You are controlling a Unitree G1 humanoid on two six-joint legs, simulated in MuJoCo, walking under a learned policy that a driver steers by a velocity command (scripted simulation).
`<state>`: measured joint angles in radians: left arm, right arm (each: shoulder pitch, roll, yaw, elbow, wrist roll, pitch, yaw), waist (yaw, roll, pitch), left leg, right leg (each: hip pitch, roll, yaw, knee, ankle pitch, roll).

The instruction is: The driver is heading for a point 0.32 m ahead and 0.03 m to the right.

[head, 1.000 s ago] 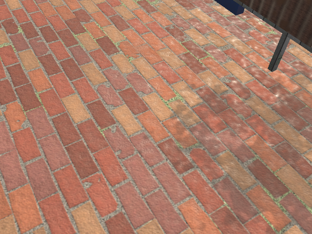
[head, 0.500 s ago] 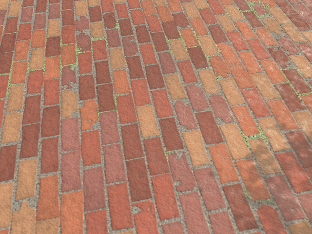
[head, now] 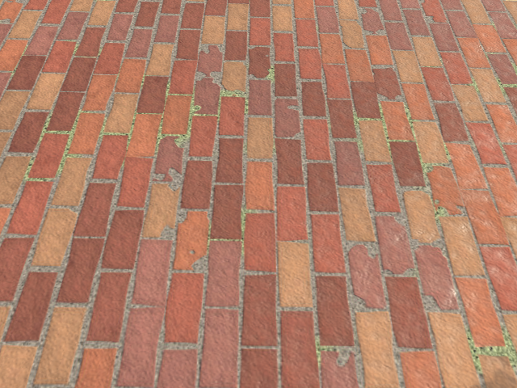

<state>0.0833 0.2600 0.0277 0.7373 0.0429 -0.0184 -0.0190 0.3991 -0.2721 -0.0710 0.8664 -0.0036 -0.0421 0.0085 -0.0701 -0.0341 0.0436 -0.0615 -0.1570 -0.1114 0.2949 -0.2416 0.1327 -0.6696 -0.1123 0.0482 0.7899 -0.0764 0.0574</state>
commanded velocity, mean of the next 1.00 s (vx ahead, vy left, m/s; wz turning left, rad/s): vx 0.19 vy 0.00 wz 0.22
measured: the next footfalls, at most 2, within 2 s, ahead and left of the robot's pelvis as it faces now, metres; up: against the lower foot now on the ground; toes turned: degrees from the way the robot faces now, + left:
right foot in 0.16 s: +0.28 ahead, -0.13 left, +0.00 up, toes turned +8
left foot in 0.58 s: +0.30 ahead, +0.08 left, +0.00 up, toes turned +9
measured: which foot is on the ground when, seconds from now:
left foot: down 0.00-0.18, up 0.20-0.56, down 0.58-1.00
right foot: up 0.00-0.14, down 0.16-1.00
